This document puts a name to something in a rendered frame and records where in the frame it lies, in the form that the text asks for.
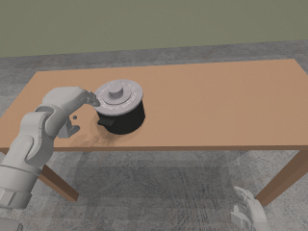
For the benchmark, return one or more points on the robot left forearm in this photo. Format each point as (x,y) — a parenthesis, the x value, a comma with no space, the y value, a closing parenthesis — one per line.
(28,153)

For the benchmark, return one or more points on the robot left hand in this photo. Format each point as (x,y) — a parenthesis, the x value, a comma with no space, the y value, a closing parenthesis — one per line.
(69,100)

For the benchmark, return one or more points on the robot right forearm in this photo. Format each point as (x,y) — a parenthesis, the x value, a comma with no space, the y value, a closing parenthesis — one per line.
(261,226)

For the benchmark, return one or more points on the lid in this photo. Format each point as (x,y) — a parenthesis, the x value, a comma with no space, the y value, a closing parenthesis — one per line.
(117,106)

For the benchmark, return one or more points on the robot right hand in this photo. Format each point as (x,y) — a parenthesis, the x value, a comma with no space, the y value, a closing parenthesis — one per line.
(243,216)

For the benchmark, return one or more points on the pot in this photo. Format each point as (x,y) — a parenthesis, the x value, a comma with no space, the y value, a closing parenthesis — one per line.
(123,124)

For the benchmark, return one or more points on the knob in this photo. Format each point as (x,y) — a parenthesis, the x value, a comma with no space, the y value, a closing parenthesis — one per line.
(115,90)

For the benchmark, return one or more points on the left robot upper arm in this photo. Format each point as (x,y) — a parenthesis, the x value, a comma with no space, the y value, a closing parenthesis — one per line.
(10,224)

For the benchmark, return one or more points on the table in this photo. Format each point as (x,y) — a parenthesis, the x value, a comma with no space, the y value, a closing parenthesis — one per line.
(228,106)

